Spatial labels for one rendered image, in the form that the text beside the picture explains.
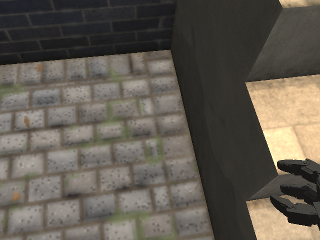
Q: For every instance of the stairs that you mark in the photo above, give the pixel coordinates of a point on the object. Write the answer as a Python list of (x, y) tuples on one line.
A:
[(249, 77)]

